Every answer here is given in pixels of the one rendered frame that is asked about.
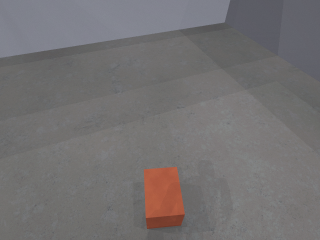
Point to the carton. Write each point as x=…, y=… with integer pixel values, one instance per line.
x=163, y=198

